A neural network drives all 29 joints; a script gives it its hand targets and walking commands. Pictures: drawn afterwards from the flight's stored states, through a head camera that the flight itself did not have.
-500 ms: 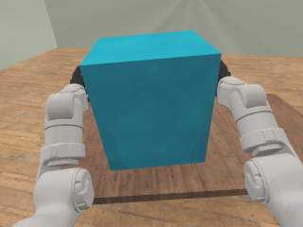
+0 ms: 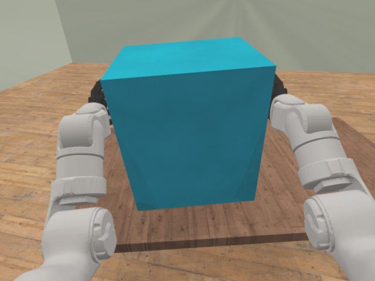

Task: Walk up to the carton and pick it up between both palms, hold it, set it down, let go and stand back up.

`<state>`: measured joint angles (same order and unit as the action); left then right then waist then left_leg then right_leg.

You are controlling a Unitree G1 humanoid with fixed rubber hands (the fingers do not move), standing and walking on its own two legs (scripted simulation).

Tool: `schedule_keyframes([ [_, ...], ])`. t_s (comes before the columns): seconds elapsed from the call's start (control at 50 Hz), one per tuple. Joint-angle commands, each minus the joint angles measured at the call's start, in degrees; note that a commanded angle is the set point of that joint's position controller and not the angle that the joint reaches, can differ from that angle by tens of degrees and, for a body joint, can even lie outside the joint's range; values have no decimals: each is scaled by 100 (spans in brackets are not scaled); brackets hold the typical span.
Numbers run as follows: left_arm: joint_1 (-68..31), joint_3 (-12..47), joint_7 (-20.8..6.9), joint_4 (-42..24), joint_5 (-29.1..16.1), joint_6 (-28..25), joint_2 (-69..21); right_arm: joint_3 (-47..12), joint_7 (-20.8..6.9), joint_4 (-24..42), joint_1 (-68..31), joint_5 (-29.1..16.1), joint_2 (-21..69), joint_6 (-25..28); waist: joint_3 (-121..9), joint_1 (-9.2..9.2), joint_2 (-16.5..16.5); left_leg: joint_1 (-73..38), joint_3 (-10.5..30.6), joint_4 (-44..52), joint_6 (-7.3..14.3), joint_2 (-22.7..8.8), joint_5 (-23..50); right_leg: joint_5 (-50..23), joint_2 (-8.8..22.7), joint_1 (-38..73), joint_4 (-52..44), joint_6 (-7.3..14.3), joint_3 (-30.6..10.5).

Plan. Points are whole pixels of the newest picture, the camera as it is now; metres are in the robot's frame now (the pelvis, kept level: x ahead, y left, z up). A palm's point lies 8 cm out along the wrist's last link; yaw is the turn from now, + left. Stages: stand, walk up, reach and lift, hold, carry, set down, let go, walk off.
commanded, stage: hold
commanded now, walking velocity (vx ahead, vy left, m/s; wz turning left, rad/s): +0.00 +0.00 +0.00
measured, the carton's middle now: (189, 123) +0.41 -0.01 +0.23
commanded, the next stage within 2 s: none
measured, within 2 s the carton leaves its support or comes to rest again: neither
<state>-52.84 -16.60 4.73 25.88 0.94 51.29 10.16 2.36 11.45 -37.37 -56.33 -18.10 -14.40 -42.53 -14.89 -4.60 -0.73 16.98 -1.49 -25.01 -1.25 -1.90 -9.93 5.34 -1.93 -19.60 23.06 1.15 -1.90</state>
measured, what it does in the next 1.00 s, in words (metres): stands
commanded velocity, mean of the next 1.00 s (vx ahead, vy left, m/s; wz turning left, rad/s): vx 0.00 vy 0.00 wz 0.00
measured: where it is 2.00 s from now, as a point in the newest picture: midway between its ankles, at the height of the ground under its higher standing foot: outside the picture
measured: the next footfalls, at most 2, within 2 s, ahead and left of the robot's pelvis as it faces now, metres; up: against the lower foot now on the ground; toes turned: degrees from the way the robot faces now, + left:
none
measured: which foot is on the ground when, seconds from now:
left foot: down 0.00-1.00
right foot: down 0.00-1.00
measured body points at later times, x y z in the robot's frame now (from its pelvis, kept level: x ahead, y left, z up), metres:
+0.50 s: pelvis +0.00 +0.00 +0.00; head -0.08 +0.01 +0.44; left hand +0.40 +0.17 +0.28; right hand +0.39 -0.19 +0.28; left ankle +0.03 +0.13 -0.74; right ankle +0.07 -0.10 -0.74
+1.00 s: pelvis +0.00 +0.00 +0.00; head -0.08 +0.01 +0.44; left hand +0.40 +0.17 +0.28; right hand +0.38 -0.19 +0.28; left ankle +0.03 +0.13 -0.74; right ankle +0.07 -0.10 -0.74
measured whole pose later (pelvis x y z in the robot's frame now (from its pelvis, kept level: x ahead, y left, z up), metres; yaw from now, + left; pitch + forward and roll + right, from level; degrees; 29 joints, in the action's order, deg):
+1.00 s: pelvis +0.00 +0.00 +0.00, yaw +0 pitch +2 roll +0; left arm -53.1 -16.8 4.8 25.9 1.0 51.3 10.1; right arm 2.4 11.3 -37.4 -56.3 -18.1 -14.4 -42.5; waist -14.9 -4.6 -0.7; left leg 17.0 -1.5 -25.0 -1.2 -1.9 -10.2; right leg 5.6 -1.9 -19.6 23.1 1.2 -1.9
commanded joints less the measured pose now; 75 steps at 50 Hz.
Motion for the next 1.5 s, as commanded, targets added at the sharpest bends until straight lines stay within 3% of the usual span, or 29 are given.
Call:
schedule_keyframes([
  [0.0, -5701, 2158, -828, -1124, -1120, -676, -3598, -1358, -1393, 2265, -6438, -1332, 3951, 585, -2752, 506, 615, 297, 589, 813, 174, 268, -513, 48, -203, 2391, -424, -42, -116],
  [0.4, -5380, 2250, -885, -1473, -1138, -625, -3600, -1525, -1269, 2709, -6212, -1517, 3889, 556, -3075, 475, 636, -165, 540, 564, 60, 353, 370, -622, -181, 2570, -462, -40, -180],
  [1.48, -5375, 2333, -871, -1454, -1174, -621, -3644, -1558, -1245, 2768, -6270, -1536, 3916, 548, -3136, 451, 638, -170, 539, 529, 70, 357, 352, -608, -183, 2540, -479, -48, -189],
])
